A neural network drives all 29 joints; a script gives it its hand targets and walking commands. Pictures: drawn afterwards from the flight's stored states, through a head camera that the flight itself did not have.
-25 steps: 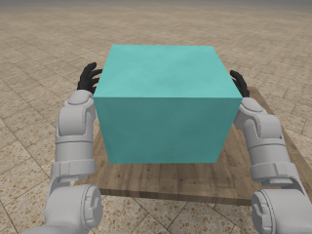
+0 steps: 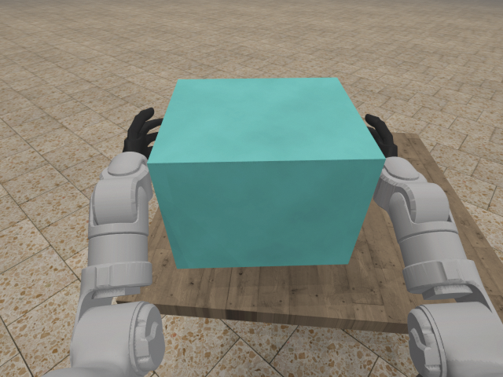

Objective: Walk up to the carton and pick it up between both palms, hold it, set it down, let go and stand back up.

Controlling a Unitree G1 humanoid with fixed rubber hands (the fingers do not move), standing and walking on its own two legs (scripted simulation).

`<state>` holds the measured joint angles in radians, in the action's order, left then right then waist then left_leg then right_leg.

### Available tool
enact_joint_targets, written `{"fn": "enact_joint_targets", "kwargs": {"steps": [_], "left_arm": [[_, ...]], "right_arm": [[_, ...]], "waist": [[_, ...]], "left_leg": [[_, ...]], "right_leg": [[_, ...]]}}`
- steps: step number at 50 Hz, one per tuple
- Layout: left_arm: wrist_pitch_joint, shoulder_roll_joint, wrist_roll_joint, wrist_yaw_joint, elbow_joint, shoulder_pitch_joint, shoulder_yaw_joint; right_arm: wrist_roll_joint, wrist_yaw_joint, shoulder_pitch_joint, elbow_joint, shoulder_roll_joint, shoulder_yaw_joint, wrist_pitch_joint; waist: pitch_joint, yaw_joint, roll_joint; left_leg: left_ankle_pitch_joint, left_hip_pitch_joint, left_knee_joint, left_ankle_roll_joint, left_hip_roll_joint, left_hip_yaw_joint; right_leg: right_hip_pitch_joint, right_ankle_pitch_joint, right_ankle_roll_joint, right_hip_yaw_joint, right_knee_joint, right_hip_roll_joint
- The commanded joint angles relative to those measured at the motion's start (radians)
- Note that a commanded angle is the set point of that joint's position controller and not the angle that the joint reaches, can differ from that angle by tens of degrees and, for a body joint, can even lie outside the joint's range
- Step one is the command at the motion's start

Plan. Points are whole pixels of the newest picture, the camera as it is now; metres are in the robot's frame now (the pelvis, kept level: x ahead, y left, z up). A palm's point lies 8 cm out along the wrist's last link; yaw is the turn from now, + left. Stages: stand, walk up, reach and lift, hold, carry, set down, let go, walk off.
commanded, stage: hold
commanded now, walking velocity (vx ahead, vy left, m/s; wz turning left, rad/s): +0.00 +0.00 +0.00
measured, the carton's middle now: (260, 168) +0.40 +0.00 +0.17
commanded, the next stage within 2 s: none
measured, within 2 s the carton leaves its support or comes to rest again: neither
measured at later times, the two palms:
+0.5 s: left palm (137, 145) +0.36 +0.17 +0.24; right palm (391, 161) +0.35 -0.19 +0.22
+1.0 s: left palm (136, 157) +0.36 +0.18 +0.23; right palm (389, 163) +0.35 -0.19 +0.22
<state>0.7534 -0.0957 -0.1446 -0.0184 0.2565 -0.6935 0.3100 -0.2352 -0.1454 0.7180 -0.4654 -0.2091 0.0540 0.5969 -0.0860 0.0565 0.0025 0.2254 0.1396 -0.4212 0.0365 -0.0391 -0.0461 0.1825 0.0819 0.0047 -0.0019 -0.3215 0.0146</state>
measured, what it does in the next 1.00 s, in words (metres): stands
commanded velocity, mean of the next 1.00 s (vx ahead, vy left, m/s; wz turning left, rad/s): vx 0.00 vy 0.00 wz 0.00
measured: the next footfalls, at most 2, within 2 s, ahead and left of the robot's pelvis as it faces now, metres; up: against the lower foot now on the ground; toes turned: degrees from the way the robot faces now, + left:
none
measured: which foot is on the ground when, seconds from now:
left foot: down 0.00-1.00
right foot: down 0.00-1.00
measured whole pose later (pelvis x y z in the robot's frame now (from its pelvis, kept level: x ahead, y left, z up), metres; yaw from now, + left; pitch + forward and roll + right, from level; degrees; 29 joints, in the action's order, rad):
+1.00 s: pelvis -0.01 +0.00 +0.00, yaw +0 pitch -4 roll -1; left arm 0.77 -0.10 -0.14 -0.01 0.25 -0.70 0.30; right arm -0.24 -0.14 0.71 -0.46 -0.21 0.06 0.60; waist -0.11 0.06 0.00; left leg 0.22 0.14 -0.42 0.04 -0.04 -0.05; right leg 0.18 0.07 0.00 0.00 -0.32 0.01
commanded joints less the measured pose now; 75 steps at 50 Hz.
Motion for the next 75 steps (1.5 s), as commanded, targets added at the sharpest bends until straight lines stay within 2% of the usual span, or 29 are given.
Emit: {"fn": "enact_joint_targets", "kwargs": {"steps": [1, 5, 13, 18, 26, 33, 37, 41, 44, 53, 57, 60, 65, 69, 75], "left_arm": [[-0.062, 0.678, 0.240, -0.108, -0.383, -0.731, -0.592], [-0.054, 0.668, 0.228, -0.098, -0.328, -0.777, -0.565], [-0.041, 0.630, 0.151, -0.127, -0.063, -0.781, -0.423], [-0.047, 0.603, 0.112, -0.150, 0.038, -0.790, -0.353], [-0.054, 0.593, 0.104, -0.168, 0.006, -0.717, -0.347], [-0.060, 0.622, 0.160, -0.153, -0.199, -0.671, -0.458], [-0.065, 0.655, 0.211, -0.131, -0.323, -0.695, -0.545], [-0.062, 0.676, 0.240, -0.109, -0.373, -0.737, -0.589], [-0.056, 0.672, 0.234, -0.100, -0.338, -0.771, -0.575], [-0.045, 0.637, 0.159, -0.123, -0.070, -0.793, -0.433], [-0.048, 0.613, 0.127, -0.141, 0.023, -0.802, -0.373], [-0.052, 0.599, 0.110, -0.154, 0.050, -0.789, -0.345], [-0.055, 0.593, 0.105, -0.166, 0.022, -0.732, -0.343], [-0.055, 0.599, 0.119, -0.167, -0.063, -0.692, -0.380], [-0.065, 0.638, 0.188, -0.142, -0.264, -0.686, -0.503]], "right_arm": [[-0.251, 0.128, 0.913, 0.552, 0.641, -0.383, -0.090], [-0.232, 0.144, 0.947, 0.477, 0.654, -0.351, -0.083], [-0.148, 0.173, 1.039, 0.299, 0.679, -0.283, -0.091], [-0.098, 0.188, 1.061, 0.217, 0.676, -0.260, -0.095], [-0.106, 0.172, 1.015, 0.269, 0.656, -0.291, -0.104], [-0.187, 0.141, 0.948, 0.448, 0.642, -0.373, -0.100], [-0.232, 0.127, 0.916, 0.525, 0.644, -0.389, -0.095], [-0.249, 0.129, 0.919, 0.541, 0.646, -0.380, -0.089], [-0.238, 0.140, 0.944, 0.494, 0.653, -0.360, -0.083], [-0.152, 0.172, 1.039, 0.297, 0.684, -0.284, -0.090], [-0.111, 0.185, 1.067, 0.229, 0.684, -0.266, -0.094], [-0.094, 0.188, 1.059, 0.207, 0.675, -0.259, -0.097], [-0.105, 0.173, 1.025, 0.251, 0.662, -0.283, -0.102], [-0.138, 0.158, 0.987, 0.331, 0.651, -0.324, -0.100], [-0.212, 0.133, 0.935, 0.486, 0.647, -0.384, -0.097]], "waist": [[-0.586, 0.047, -0.065], [-0.506, 0.029, -0.057], [-0.341, -0.018, -0.003], [-0.306, -0.035, 0.011], [-0.375, -0.023, 0.006], [-0.521, 0.008, -0.026], [-0.579, 0.039, -0.052], [-0.583, 0.048, -0.062], [-0.528, 0.036, -0.059], [-0.347, -0.014, -0.004], [-0.315, -0.032, 0.011], [-0.318, -0.035, 0.011], [-0.371, -0.025, 0.008], [-0.421, -0.012, -0.002], [-0.557, 0.024, -0.039]], "left_leg": [[-0.393, 0.046, 0.063, 0.043, 0.122, -0.009], [-0.247, 0.093, 0.097, 0.023, 0.114, -0.005], [0.065, 0.211, 0.191, -0.042, 0.104, 0.020], [0.141, 0.244, 0.225, -0.065, 0.099, 0.031], [-0.039, 0.170, 0.191, -0.044, 0.109, 0.036], [-0.296, 0.088, 0.115, 0.005, 0.123, 0.017], [-0.391, 0.053, 0.078, 0.032, 0.125, 0.002], [-0.376, 0.052, 0.069, 0.041, 0.122, -0.007], [-0.281, 0.081, 0.089, 0.029, 0.117, -0.006], [0.060, 0.208, 0.187, -0.040, 0.103, 0.019], [0.133, 0.241, 0.216, -0.062, 0.100, 0.028], [0.120, 0.236, 0.223, -0.066, 0.099, 0.034], [-0.012, 0.181, 0.196, -0.049, 0.107, 0.037], [-0.145, 0.136, 0.162, -0.026, 0.116, 0.031], [-0.346, 0.071, 0.097, 0.018, 0.125, 0.010]], "right_leg": [[-0.457, -0.347, -0.012, 0.002, -0.005, 0.072], [-0.394, -0.190, -0.011, 0.004, 0.019, 0.062], [-0.332, 0.094, -0.011, 0.018, 0.063, 0.028], [-0.330, 0.171, -0.009, 0.022, 0.066, 0.016], [-0.407, -0.016, -0.012, 0.013, 0.051, 0.029], [-0.494, -0.290, -0.012, 0.011, 0.009, 0.051], [-0.494, -0.377, -0.014, 0.006, -0.006, 0.065], [-0.456, -0.340, -0.012, 0.003, -0.001, 0.069], [-0.407, -0.229, -0.011, 0.004, 0.015, 0.064], [-0.327, 0.090, -0.010, 0.017, 0.063, 0.029], [-0.321, 0.168, -0.010, 0.022, 0.067, 0.017], [-0.341, 0.147, -0.010, 0.022, 0.065, 0.016], [-0.399, 0.007, -0.012, 0.015, 0.054, 0.026], [-0.447, -0.130, -0.013, 0.012, 0.036, 0.037], [-0.497, -0.345, -0.014, 0.009, -0.001, 0.057]]}}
